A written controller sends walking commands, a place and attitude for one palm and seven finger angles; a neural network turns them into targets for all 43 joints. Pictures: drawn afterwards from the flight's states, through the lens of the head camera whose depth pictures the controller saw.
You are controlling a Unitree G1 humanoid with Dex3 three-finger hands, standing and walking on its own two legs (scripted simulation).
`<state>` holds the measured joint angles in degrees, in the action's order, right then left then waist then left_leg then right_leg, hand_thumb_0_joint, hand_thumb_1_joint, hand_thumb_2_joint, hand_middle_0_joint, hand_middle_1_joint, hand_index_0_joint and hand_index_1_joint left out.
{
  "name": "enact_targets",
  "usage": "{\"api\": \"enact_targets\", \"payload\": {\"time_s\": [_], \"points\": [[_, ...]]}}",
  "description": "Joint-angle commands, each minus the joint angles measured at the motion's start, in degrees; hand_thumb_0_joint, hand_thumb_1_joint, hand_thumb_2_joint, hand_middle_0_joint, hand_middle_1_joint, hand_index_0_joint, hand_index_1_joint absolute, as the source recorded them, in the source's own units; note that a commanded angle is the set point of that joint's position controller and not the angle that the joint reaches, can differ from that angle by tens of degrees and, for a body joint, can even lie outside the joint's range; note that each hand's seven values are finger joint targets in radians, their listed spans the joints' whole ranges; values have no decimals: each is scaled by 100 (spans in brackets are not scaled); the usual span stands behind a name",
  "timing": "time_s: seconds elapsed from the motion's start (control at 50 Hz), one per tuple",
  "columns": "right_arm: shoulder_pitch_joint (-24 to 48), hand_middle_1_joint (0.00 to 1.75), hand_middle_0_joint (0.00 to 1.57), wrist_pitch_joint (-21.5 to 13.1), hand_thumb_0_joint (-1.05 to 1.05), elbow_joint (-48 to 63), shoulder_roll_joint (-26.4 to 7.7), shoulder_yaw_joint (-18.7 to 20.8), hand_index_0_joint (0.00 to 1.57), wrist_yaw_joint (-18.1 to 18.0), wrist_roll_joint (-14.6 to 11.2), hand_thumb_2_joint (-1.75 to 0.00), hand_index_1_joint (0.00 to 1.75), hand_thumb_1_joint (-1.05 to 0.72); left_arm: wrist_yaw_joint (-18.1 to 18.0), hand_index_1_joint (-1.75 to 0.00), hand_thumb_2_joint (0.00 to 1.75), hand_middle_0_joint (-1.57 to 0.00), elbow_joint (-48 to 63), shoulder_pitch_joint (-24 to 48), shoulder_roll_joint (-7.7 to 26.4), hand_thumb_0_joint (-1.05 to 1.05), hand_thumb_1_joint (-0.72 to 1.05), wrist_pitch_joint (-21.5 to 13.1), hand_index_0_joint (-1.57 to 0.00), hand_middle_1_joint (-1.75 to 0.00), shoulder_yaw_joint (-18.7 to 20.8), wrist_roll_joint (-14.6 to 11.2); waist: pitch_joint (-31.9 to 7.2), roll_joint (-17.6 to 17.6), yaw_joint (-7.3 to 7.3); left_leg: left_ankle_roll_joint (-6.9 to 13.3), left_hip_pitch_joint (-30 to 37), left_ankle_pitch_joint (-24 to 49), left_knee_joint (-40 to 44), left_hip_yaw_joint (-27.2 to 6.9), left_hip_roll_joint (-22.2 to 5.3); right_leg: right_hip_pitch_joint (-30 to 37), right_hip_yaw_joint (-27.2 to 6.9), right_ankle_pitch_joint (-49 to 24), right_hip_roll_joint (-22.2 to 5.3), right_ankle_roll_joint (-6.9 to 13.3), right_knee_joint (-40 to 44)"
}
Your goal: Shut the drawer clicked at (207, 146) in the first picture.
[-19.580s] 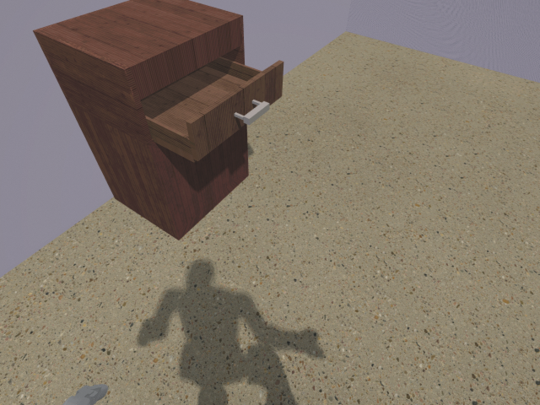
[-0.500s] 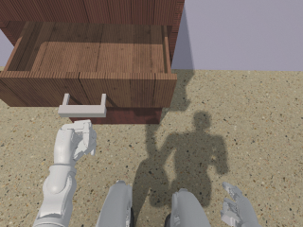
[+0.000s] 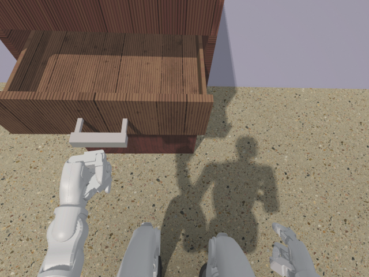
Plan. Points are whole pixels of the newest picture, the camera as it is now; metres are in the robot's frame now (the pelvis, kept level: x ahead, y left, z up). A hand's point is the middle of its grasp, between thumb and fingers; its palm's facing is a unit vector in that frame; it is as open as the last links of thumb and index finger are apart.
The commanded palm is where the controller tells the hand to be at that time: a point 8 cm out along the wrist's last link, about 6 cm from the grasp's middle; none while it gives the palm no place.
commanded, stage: push the drawer shut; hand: left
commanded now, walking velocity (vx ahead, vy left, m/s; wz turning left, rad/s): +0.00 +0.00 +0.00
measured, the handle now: (101, 131) +0.41 +0.21 +0.01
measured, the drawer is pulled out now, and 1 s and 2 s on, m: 0.20 0.10 0.00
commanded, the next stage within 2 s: none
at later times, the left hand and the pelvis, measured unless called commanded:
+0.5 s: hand (112, 149) +0.37 +0.18 +0.01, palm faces +0.06 -1.00 -0.05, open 3.1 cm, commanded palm +0.36 +0.22 +0.02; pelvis -0.01 +0.00 -0.01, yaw +0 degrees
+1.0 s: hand (115, 121) +0.44 +0.19 +0.01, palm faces +0.07 -1.00 -0.05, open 3.0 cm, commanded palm +0.43 +0.22 +0.02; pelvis -0.02 +0.01 -0.01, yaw -1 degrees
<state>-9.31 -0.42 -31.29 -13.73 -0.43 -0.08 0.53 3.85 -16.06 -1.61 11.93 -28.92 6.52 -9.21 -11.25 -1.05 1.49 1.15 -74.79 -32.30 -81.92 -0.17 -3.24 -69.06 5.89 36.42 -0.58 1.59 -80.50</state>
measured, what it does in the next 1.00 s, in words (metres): stands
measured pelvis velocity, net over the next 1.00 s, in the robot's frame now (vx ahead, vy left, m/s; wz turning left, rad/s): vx -0.02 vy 0.01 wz -0.02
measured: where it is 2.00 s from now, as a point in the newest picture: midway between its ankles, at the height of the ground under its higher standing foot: outside the picture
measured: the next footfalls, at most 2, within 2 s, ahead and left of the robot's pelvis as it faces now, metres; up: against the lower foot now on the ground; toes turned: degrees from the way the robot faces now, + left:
none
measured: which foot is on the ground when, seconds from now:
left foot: down 0.00-1.00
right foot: down 0.00-1.00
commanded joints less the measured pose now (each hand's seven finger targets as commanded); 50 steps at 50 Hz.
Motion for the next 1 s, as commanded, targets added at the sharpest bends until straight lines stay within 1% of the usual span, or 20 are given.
{"api": "enact_targets", "payload": {"time_s": [0.0, 0.04, 0.06, 0.08, 0.14, 0.2, 0.24, 0.3, 0.34, 0.4, 0.44, 0.48, 0.5, 0.54, 0.72, 0.8, 0.88, 0.9, 0.92, 0.98], "points": [[-98, 30, 20, -285, 0, 528, -876, 331, 20, -91, 9, -90, 30, -90, 63, -160, 90, -140, 1021, 1758, 589, 0, 90, -499, -140, -160, 176, -6, -1989, -304, 292, 34, 1854, 1176, 859, -304, 227, 508, -358, -1274, 170, 28, 1104], [-107, 30, 20, -289, 0, 480, -911, 338, 20, -124, -2, -90, 30, -90, 151, -160, 90, -140, 776, 1938, 682, 0, 90, -451, -140, -160, 286, -38, -2105, -192, 300, 37, 1856, 1129, 835, -276, 228, 582, -389, -1262, 161, 11, 1163], [-116, 30, 20, -294, 0, 488, -932, 337, 20, -137, -10, -90, 30, -90, 178, -160, 90, -140, 747, 1946, 806, 0, 90, -422, -140, -160, 399, -41, -2188, -306, 222, 19, 1905, 1163, 869, -295, 226, 607, -380, -1255, 167, 30, 1138], [-110, 30, 20, -288, 0, 498, -924, 332, 20, -140, -17, -90, 30, -90, 211, -160, 90, -140, 673, 1974, 727, 0, 90, -357, -140, -160, 338, -59, -2280, -303, 223, 26, 1936, 1201, 875, -273, 232, 664, -390, -1302, 158, 20, 1157], [-167, 30, 20, -253, 0, 500, -946, 335, 20, -146, -36, -90, 30, -90, 243, -160, 90, -140, 525, 2020, 887, 0, 90, -173, -140, -160, 550, -109, -2551, -327, 137, 13, 2083, 1463, 899, -269, 217, 799, -388, -1555, 158, 11, 1124], [-230, 30, 20, -240, 0, 451, -937, 317, 20, -162, -49, -90, 30, -90, 206, -160, 90, -140, 454, 2432, 844, 0, 90, -92, -140, -160, 486, -134, -2452, -317, 252, 25, 2050, 1446, 899, -301, 208, 720, -378, -1541, 160, -8, 1145], [-243, 30, 20, -239, 0, 395, -939, 319, 20, -164, -44, -90, 30, -90, 153, -160, 90, -140, 458, 2628, 904, 0, 90, -113, -140, -160, 570, -132, -2518, -309, 257, 22, 2063, 1417, 899, -293, 206, 739, -392, -1519, 153, -23, 1169], [-302, 30, 20, -253, 0, 331, -941, 309, 20, -185, -44, -90, 30, -90, 108, -160, 90, -140, 177, 2910, 980, 0, 90, -178, -140, -160, 632, -104, -2329, -111, 343, 41, 1880, 1315, 881, -287, 198, 728, -409, -1430, 172, -25, 1200], [-308, 30, 20, -263, 0, 281, -927, 310, 20, -181, -35, -90, 30, -90, 90, -160, 90, -140, 56, 3164, 963, 0, 90, -258, -140, -160, 613, -77, -2316, -203, 361, 35, 1857, 1209, 870, -260, 209, 686, -443, -1335, 163, -33, 1232], [-362, 30, 20, -272, 0, 232, -960, 302, 20, -200, -28, -90, 30, -90, 81, -160, 90, -140, -163, 3469, 1198, 0, 90, -360, -140, -160, 782, -33, -2300, -238, 365, 34, 1769, 1107, 868, -264, 211, 654, -470, -1215, 174, -13, 1224], [-383, 30, 20, -268, 0, 175, -948, 290, 20, -195, -27, -90, 30, -90, 93, -160, 90, -140, -319, 3841, 1088, 0, 90, -392, -140, -160, 647, 3, -2300, -361, 450, 23, 1874, 1059, 893, -272, 211, 525, -445, -1175, 168, -19, 1234], [-436, 30, 20, -257, 0, 171, -967, 291, 20, -195, -20, -90, 30, -90, 95, -160, 90, -140, -526, 3866, 1252, 0, 90, -391, -140, -160, 830, 9, -2342, -387, 379, 8, 1821, 999, 917, -255, 221, 604, -471, -1103, 168, -12, 1259], [-452, 30, 20, -254, 0, 145, -998, 298, 20, -207, -22, -90, 30, -90, 94, -160, 90, -140, -539, 4039, 1377, 0, 90, -404, -140, -160, 901, 16, -2433, -424, 417, 18, 1895, 1055, 897, -289, 203, 520, -449, -1146, 179, -4, 1206], [-491, 30, 20, -228, 0, 102, -995, 280, 20, -209, -28, -90, 30, -90, 124, -160, 90, -140, -785, 4283, 1323, 0, 90, -376, -140, -160, 842, 40, -2367, -421, 473, 7, 1921, 963, 943, -307, 203, 434, -425, -1074, 174, -12, 1238], [-704, 30, 20, -139, 0, 25, -1057, 263, 20, -195, 12, -90, 30, -90, 94, -160, 90, -140, -1361, 5047, 1594, 0, 90, -401, -140, -160, 1075, 95, -2646, -495, 529, 2, 2090, 1075, 968, -372, 192, 346, -381, -1139, 191, -16, 1183], [-798, 30, 20, -98, 0, -18, -1076, 249, 20, -183, 23, -90, 30, -90, 104, -160, 90, -140, -1807, 5265, 1763, 0, 90, -449, -140, -160, 1229, 106, -2475, -348, 576, 19, 1893, 1003, 954, -378, 190, 356, -389, -1090, 214, -18, 1183], [-879, 30, 20, -29, 0, -69, -1087, 229, 20, -157, 51, -90, 30, -90, 115, -160, 90, -140, -2181, 5762, 1823, 0, 90, -508, -140, -160, 1249, 204, -2392, -475, 646, 7, 1864, 892, 948, -394, 188, 176, -358, -996, 215, -17, 1141], [-917, 30, 20, -27, 0, -73, -1103, 242, 20, -157, 62, -90, 30, -90, 115, -160, 90, -140, -2147, 6002, 1842, 0, 90, -554, -140, -160, 1213, 234, -2444, -650, 681, 0, 2037, 909, 967, -460, 174, 1, -320, -998, 219, 0, 1077], [-963, 30, 20, -17, 0, -107, -1107, 249, 20, -143, 80, -90, 30, -90, 113, -160, 90, -140, -2287, 6078, 1748, 0, 90, -553, -140, -160, 1184, 257, -2552, -628, 713, 1, 2140, 966, 959, -484, 173, -68, -294, -1036, 213, -11, 1069], [-1054, 30, 20, 52, 0, -124, -1129, 253, 20, -122, 105, -90, 30, -90, 105, -160, 90, -140, -2412, 6175, 1955, 0, 90, -566, -140, -160, 1358, 269, -2775, -676, 684, -8, 2261, 1273, 912, -483, 155, 25, -301, -1236, 221, -6, 1041]]}}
